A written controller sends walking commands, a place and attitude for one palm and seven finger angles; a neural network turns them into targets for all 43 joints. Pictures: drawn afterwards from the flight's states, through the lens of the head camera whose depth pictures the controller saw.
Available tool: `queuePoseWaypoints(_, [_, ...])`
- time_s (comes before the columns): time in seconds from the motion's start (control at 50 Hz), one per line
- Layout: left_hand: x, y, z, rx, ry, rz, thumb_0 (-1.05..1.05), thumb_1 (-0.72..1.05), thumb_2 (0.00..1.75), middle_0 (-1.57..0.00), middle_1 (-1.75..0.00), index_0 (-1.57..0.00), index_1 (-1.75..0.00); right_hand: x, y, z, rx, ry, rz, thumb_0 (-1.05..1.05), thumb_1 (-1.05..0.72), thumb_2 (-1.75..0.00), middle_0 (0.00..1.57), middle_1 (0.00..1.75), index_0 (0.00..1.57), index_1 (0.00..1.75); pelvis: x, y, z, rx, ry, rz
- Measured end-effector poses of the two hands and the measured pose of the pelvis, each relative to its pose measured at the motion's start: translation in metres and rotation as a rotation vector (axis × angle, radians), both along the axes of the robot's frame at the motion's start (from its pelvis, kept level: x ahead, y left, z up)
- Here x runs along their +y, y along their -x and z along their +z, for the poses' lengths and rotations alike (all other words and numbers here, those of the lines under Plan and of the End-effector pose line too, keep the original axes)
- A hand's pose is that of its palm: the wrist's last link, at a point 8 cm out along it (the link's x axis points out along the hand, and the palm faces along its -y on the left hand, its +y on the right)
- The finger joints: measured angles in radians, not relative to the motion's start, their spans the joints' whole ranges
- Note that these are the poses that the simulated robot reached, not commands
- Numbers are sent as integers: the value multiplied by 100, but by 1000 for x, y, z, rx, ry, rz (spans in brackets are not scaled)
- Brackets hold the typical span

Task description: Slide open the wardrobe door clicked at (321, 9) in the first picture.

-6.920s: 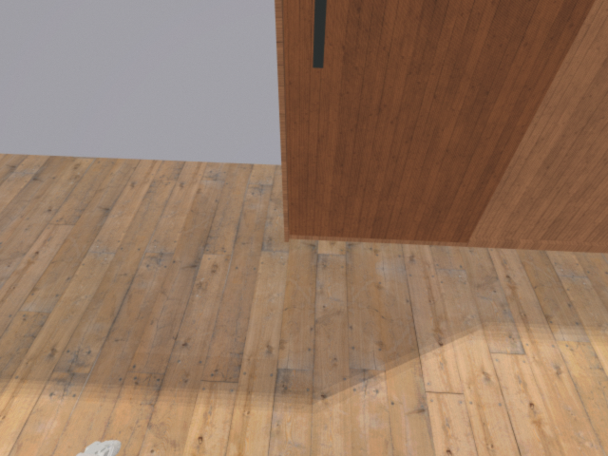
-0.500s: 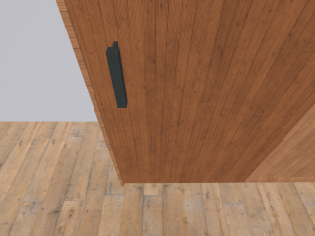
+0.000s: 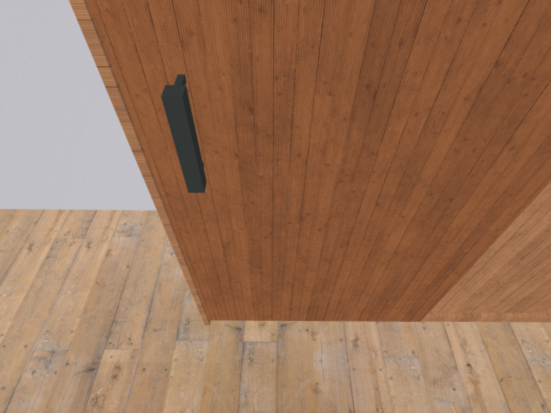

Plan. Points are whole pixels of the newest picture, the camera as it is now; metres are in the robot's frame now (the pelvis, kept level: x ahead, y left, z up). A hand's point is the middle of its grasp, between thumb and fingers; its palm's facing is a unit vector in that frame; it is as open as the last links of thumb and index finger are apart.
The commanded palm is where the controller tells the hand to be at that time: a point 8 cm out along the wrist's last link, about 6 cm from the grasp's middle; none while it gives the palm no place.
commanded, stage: come to a stop and stand still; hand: left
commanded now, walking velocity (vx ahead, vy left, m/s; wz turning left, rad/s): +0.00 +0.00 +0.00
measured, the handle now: (189, 136) +0.49 +0.17 +0.14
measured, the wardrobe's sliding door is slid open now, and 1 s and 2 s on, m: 0.00 0.00 0.00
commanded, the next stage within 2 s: look again from close up in 0.16 s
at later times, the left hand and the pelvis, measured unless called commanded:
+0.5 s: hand out of the picture +0.00 +0.17 -0.17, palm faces +0.04 -0.98 -0.19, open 7.3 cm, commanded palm none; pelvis -0.01 -0.01 +0.00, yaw +1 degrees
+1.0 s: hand out of the picture -0.01 +0.17 -0.17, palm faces +0.04 -0.98 -0.18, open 7.3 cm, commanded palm none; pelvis -0.02 -0.01 +0.00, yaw +1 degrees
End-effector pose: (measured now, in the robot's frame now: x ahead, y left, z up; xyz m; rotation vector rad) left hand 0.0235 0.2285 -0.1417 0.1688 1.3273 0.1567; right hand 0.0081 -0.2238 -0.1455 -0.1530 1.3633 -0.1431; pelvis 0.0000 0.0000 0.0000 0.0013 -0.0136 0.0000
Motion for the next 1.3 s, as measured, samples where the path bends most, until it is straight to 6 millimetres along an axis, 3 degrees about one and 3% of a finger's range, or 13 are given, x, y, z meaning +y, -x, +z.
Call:
queuePoseWaypoints(0.22, [-8,12,-1,7,11,17,0,92,89,-20,-30,-20,-30,-10,-5,4,-12,11,20,1,-91,-90,20,30,20,30,-8,4,2,-5,3,9])
queuePoseWaypoints(0.68, [-11,33,-2,32,24,29,0,91,90,-20,-30,-20,-30,-1,28,5,47,-8,10,1,-91,-90,20,30,20,30,-8,15,3,-7,2,14])
queuePoseWaypoints(1.06, [-12,42,-4,40,24,30,0,92,90,-20,-30,-20,-30,1,31,5,39,-9,7,1,-91,-90,20,30,20,30,-7,20,3,-5,5,12])
queuePoseWaypoints(1.1, [-1,17,16,-112,1,128,2,93,89,-21,-30,-21,-30,-5,22,9,-52,20,15,1,-92,-90,20,30,20,30,-6,22,1,-12,1,10])
queuePoseWaypoints(1.16, [13,-48,77,-556,-76,136,3,92,89,-21,-31,-21,-31,-15,-10,19,-288,49,29,2,-93,-90,20,30,20,30,-7,24,-2,0,-11,31])
queuePoseWaypoints(1.22, [11,-103,136,-959,-68,87,2,88,87,-21,-33,-20,-34,-25,-52,31,-508,64,65,2,-92,-90,20,30,20,30,-9,30,-9,38,-9,50])
queuePoseWaypoints(1.26, [1,-124,161,-1189,-11,27,2,85,86,-21,-35,-20,-36,-32,-81,41,-640,71,92,2,-92,-90,20,30,20,30,-11,33,-17,77,-11,42])
queuePoseWaypoints(1.3, [-11,-130,169,-1349,66,-60,1,81,84,-21,-37,-20,-38,-37,-109,53,-751,78,124,2,-92,-90,20,30,20,30,-15,37,-27,108,-12,33])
